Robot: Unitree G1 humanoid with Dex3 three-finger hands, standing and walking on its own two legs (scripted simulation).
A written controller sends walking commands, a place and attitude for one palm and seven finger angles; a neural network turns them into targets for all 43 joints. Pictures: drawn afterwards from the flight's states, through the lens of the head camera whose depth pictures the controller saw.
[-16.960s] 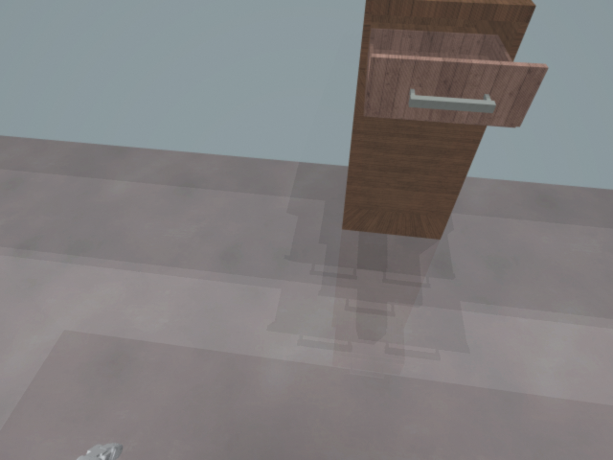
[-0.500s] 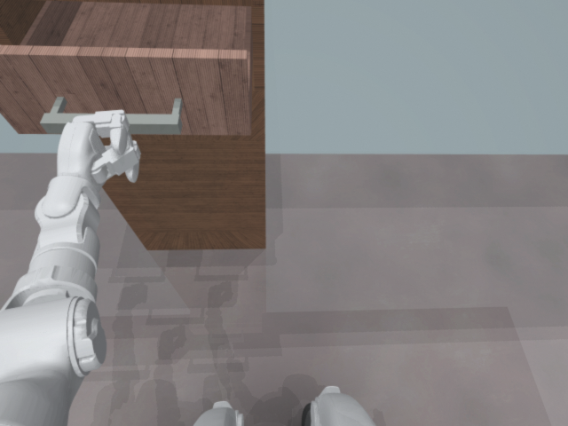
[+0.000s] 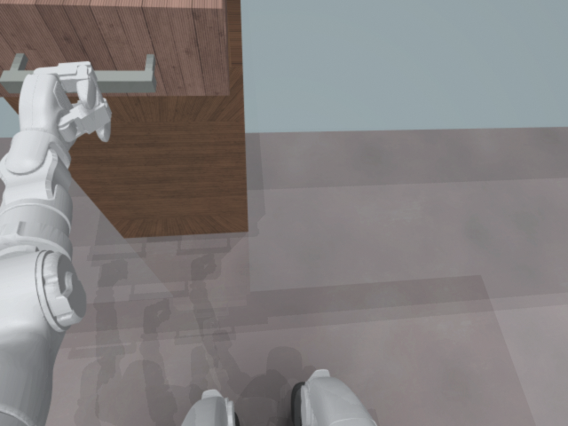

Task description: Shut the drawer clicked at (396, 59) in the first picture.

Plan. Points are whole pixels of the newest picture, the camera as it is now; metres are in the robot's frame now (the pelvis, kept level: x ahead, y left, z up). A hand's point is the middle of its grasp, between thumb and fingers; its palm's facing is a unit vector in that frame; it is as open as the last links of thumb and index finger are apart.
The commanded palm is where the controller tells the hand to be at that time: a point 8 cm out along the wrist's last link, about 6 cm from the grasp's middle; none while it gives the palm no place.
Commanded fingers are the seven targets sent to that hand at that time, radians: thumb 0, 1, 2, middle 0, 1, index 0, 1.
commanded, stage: push the drawer shut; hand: left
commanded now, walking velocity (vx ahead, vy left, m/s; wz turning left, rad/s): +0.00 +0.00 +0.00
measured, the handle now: (84, 71) +0.60 +0.22 +0.09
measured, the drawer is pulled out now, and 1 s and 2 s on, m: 0.08 0.00 0.00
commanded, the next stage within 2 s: pull the fist back off the drawer in 0.76 s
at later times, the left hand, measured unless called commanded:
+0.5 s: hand (109, 69) +0.59 +0.19 +0.10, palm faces -0.02 -1.00 -0.03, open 3.3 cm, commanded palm +0.60 +0.22 +0.09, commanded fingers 0.00 0.90 0.90 -1.40 -1.60 -1.40 -1.60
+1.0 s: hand (99, 66) +0.61 +0.20 +0.09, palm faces -0.01 -1.00 -0.03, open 3.0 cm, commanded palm +0.63 +0.21 +0.09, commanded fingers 0.00 0.90 0.90 -1.40 -1.60 -1.40 -1.60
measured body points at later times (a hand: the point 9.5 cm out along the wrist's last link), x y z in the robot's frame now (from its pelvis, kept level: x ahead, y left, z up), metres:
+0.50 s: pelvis +0.01 +0.01 -0.01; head +0.18 +0.03 +0.41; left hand +0.59 +0.24 +0.10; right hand -0.07 -0.24 -0.10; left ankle +0.00 +0.10 -0.69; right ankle +0.04 -0.12 -0.69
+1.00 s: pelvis +0.00 +0.01 -0.02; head +0.19 +0.05 +0.39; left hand +0.60 +0.26 +0.10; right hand -0.08 -0.24 -0.10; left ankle +0.00 +0.10 -0.69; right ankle +0.04 -0.12 -0.69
